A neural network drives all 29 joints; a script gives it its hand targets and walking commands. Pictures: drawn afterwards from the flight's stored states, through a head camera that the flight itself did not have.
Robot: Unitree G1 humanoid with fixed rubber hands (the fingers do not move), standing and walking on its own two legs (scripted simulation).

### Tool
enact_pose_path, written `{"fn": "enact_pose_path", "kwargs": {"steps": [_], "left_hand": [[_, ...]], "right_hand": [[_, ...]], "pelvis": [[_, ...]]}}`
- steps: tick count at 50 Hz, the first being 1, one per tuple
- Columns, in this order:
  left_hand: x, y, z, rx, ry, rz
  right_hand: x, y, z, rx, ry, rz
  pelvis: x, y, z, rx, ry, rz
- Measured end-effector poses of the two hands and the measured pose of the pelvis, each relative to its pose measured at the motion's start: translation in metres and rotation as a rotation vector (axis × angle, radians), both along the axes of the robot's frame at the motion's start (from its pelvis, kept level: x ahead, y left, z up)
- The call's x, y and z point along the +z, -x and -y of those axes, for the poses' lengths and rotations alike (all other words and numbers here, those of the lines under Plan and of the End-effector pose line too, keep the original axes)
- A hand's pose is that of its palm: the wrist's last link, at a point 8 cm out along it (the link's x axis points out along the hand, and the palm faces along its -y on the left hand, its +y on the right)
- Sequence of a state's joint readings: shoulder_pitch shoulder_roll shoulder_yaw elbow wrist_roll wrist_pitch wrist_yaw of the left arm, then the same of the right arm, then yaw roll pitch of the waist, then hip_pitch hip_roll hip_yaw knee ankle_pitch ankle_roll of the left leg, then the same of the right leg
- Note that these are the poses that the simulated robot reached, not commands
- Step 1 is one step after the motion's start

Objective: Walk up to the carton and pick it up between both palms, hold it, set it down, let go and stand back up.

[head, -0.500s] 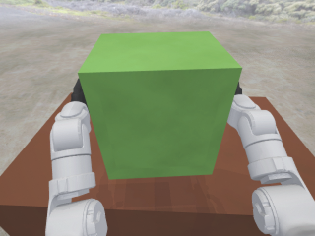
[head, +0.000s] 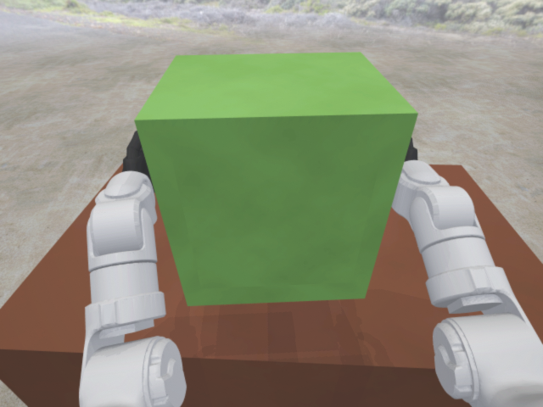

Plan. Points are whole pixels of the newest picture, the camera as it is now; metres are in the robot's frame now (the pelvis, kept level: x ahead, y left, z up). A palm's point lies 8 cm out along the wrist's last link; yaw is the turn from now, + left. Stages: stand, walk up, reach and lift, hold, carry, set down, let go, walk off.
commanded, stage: hold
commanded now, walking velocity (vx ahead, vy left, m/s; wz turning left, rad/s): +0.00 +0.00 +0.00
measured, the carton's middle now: (273, 180) +0.39 +0.00 +0.21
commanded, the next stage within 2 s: set down in 1.08 s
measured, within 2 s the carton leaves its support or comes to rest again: neither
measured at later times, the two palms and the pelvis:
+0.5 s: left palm (140, 178) +0.36 +0.18 +0.24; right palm (402, 169) +0.37 -0.18 +0.24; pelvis +0.00 +0.00 +0.00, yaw +0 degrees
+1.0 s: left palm (139, 179) +0.36 +0.18 +0.24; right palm (400, 170) +0.37 -0.18 +0.24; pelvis +0.00 +0.00 +0.00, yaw +0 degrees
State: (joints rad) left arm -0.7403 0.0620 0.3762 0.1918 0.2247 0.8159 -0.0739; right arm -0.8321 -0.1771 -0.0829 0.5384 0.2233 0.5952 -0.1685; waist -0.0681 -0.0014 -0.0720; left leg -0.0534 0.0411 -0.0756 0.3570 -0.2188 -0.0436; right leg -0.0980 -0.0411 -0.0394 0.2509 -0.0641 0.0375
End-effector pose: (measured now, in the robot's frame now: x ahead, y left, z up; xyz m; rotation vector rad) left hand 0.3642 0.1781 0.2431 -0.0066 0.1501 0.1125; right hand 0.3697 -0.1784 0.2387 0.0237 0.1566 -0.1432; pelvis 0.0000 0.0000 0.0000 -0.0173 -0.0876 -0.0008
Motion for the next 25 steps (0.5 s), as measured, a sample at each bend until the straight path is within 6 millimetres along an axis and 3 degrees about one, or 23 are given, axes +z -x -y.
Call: {"fn": "enact_pose_path", "kwargs": {"steps": [25], "left_hand": [[0.0017,0.0005,0.0008,-0.005,0.002,0.007]], "right_hand": [[0.0021,0.0028,0.0008,-0.007,-0.005,0.006]], "pelvis": [[-0.0002,0.0006,-0.0011,-0.002,0.001,-0.002]]}}
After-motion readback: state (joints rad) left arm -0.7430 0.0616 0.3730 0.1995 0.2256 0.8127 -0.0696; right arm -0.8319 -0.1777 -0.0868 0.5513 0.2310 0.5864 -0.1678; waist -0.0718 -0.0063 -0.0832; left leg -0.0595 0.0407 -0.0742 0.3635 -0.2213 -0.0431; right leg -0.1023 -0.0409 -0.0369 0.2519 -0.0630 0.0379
